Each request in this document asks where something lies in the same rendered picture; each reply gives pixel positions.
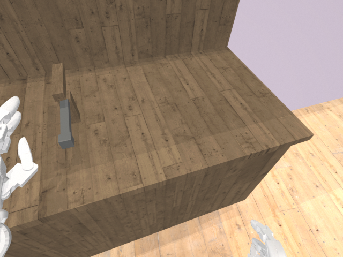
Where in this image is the right robot hand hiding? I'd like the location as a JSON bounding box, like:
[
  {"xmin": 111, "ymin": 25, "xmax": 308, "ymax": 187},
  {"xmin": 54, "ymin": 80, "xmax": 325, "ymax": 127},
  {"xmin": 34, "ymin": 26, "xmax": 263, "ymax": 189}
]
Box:
[{"xmin": 247, "ymin": 220, "xmax": 287, "ymax": 257}]

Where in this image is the counter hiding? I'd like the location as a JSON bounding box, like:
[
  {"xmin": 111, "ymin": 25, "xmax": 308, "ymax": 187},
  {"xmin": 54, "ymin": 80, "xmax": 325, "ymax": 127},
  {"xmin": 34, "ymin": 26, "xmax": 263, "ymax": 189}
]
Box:
[{"xmin": 0, "ymin": 0, "xmax": 314, "ymax": 257}]

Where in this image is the tap lever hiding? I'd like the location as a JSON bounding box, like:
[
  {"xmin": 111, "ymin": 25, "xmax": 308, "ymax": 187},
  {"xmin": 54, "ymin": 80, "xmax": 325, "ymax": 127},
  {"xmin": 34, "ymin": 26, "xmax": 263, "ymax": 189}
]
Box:
[{"xmin": 58, "ymin": 99, "xmax": 74, "ymax": 149}]

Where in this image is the left robot hand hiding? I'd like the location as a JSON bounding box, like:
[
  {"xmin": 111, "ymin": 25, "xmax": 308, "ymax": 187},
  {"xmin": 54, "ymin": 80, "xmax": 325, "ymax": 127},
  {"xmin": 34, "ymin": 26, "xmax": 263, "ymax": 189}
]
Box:
[{"xmin": 0, "ymin": 96, "xmax": 38, "ymax": 209}]

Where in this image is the left robot forearm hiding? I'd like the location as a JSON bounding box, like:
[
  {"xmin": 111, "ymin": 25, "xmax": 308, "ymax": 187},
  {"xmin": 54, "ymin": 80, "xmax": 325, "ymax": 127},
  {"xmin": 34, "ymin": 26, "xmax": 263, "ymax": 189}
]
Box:
[{"xmin": 0, "ymin": 209, "xmax": 12, "ymax": 257}]

